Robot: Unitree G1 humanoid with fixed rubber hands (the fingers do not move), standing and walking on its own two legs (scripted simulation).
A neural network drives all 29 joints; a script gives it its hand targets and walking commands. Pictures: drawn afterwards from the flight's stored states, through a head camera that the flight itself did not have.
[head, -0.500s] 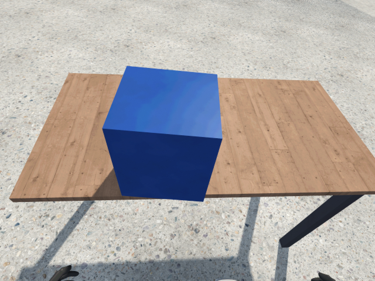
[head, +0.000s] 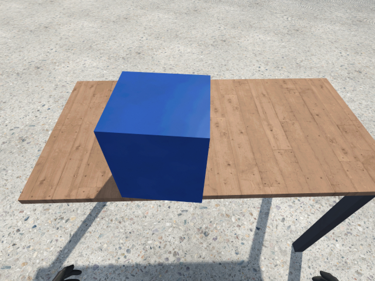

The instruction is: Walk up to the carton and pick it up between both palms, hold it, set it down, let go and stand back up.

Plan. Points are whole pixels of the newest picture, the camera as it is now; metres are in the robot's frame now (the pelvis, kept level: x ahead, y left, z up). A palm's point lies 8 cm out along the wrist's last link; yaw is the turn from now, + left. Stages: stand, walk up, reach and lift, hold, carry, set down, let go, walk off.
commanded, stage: walk up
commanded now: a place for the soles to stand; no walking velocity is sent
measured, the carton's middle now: (163, 139) +0.44 +0.07 +0.05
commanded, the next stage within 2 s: reach and lift in 0.94 s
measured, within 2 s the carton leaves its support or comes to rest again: neither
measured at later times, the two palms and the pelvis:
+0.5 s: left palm out of the picture +0.13 +0.29 -0.08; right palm out of the picture +0.11 -0.30 -0.07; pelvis +0.01 +0.00 +0.00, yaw +0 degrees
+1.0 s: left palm out of the picture +0.13 +0.30 -0.08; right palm out of the picture +0.12 -0.29 -0.08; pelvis +0.01 +0.01 +0.00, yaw +0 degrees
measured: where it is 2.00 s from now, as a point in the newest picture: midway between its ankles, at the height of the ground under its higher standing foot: outside the picture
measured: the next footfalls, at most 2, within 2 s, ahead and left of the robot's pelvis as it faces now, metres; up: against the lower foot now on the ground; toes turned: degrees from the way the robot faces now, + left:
none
